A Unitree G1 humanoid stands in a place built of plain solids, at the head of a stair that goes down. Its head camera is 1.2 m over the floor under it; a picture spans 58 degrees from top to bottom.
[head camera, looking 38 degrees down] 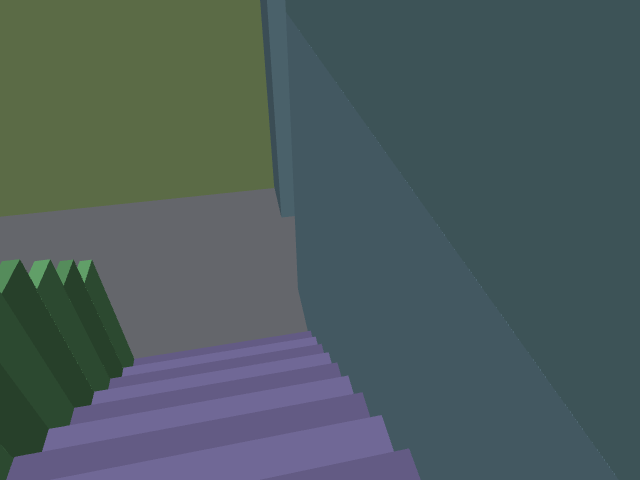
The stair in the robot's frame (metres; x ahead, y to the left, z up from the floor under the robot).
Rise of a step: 0.20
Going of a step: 0.23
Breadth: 1.47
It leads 12 degrees to the left of straight ahead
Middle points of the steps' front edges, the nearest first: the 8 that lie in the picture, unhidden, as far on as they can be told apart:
0.77 0.48 -0.39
0.99 0.53 -0.58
1.22 0.57 -0.78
1.45 0.62 -0.97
1.67 0.66 -1.17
1.90 0.71 -1.36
2.12 0.76 -1.56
2.35 0.80 -1.75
